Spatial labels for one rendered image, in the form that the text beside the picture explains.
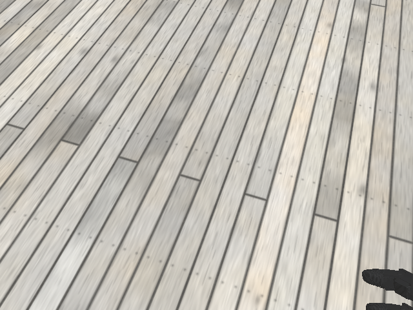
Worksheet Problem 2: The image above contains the right robot hand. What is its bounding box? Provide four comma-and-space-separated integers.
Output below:
362, 269, 413, 310

